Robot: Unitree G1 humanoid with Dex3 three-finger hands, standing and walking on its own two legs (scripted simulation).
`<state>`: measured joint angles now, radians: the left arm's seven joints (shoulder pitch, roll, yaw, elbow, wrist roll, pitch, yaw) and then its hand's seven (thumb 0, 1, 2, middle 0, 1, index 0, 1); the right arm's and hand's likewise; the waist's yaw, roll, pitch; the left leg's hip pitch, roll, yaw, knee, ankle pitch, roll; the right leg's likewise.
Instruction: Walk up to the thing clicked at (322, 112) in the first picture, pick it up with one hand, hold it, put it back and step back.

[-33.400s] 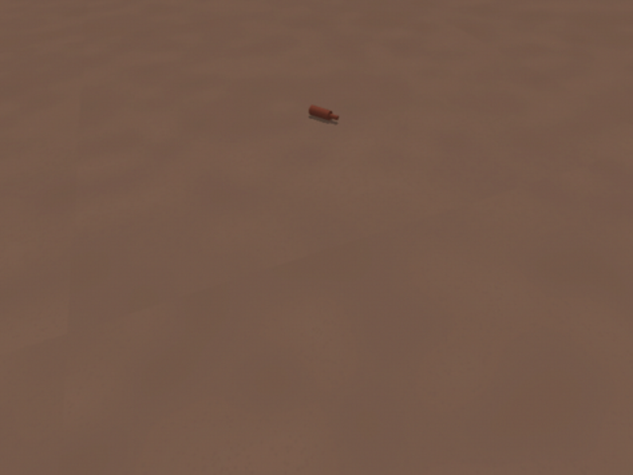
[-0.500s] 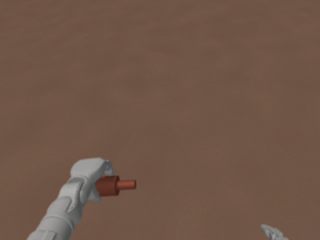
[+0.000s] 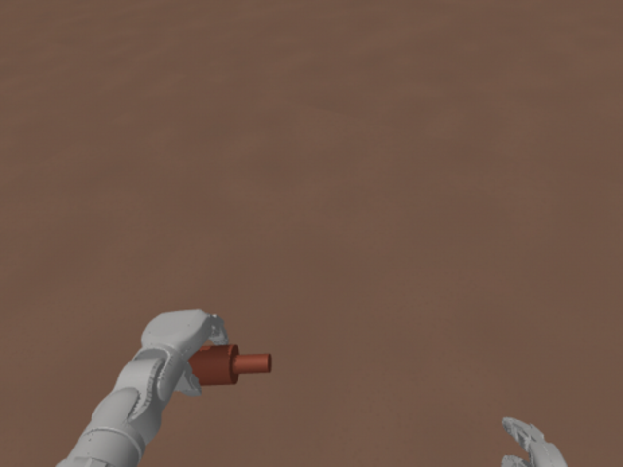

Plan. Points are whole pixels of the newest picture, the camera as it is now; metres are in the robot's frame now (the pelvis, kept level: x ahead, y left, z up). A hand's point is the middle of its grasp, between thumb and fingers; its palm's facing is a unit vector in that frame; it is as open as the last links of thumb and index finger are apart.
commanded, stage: hold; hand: left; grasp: from above
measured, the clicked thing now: (208, 365) +0.30 +0.20 -0.08
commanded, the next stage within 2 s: crouch in 0.82 s
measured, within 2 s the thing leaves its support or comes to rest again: neither
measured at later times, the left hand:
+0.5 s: hand (186, 357) +0.29 +0.22 -0.03, palm faces -0.47 -0.05 -0.88, open 8.5 cm
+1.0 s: hand (188, 347) +0.31 +0.22 -0.03, palm faces -0.47 -0.05 -0.88, open 8.5 cm
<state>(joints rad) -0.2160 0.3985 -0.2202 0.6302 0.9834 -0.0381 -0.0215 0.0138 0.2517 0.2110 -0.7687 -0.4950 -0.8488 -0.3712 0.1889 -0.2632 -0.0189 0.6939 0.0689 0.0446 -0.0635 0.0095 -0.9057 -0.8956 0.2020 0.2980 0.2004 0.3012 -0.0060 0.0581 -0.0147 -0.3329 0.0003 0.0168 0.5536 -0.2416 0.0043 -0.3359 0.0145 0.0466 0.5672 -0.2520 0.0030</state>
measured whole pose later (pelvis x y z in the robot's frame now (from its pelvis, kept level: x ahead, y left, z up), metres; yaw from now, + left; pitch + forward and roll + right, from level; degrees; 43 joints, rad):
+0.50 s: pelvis +0.01 +0.00 +0.01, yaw +0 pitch +1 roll +0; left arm -0.20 0.41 -0.21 0.58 0.97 -0.05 -0.06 0.01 0.25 0.22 -0.77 -0.49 -0.85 -0.37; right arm 0.17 -0.26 -0.01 0.69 0.07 0.06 -0.07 0.01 -0.91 -0.90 0.20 0.30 0.20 0.30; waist 0.00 0.06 0.00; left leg -0.28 0.00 0.02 0.49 -0.23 0.00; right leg -0.28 0.01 0.05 0.51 -0.24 0.00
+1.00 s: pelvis +0.02 +0.00 +0.01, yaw +0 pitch +1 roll +0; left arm -0.21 0.40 -0.21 0.61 0.99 -0.05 -0.05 0.01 0.27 0.19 -0.76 -0.48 -0.84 -0.36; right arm 0.18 -0.26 -0.03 0.69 0.08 0.08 -0.07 0.01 -0.90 -0.89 0.20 0.30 0.20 0.30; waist 0.00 0.05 -0.01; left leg -0.26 0.00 0.02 0.48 -0.24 0.01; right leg -0.26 0.01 0.05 0.49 -0.25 0.00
